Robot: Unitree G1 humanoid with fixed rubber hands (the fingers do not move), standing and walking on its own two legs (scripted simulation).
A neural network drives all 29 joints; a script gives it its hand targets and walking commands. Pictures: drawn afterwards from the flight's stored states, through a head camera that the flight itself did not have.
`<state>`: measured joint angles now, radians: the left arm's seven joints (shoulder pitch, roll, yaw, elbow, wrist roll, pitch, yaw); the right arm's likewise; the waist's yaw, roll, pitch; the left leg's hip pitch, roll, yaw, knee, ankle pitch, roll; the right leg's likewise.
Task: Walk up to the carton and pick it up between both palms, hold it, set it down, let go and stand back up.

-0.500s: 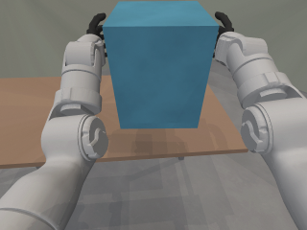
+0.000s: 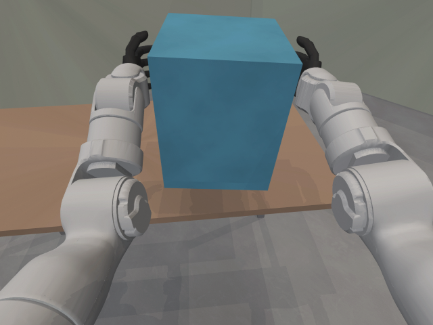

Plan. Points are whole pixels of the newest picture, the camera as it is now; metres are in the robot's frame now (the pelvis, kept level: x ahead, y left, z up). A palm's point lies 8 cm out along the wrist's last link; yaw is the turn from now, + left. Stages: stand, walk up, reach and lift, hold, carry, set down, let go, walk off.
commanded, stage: set down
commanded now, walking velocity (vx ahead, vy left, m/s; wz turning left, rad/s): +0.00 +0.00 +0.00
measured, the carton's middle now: (219, 103) +0.44 +0.01 +0.24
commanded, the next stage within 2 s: none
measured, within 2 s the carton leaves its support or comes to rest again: neither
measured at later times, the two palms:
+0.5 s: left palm (145, 88) +0.45 +0.15 +0.27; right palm (297, 93) +0.45 -0.14 +0.25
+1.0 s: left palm (142, 104) +0.45 +0.16 +0.23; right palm (291, 97) +0.45 -0.13 +0.24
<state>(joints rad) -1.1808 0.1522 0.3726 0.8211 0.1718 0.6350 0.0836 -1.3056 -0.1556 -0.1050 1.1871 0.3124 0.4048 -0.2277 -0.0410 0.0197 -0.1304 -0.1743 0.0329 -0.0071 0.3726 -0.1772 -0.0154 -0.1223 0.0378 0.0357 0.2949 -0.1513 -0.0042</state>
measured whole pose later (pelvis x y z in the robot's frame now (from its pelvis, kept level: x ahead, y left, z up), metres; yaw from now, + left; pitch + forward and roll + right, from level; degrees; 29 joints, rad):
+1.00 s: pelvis +0.02 -0.01 +0.00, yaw +0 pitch +1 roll +0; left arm -1.13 0.10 0.42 0.95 0.19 0.41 0.11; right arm -1.23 -0.12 -0.26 1.23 0.09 0.22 -0.15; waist 0.00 -0.04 -0.10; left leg -0.17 0.03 -0.01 0.33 -0.17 -0.02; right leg -0.14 0.04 0.04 0.29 -0.17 -0.01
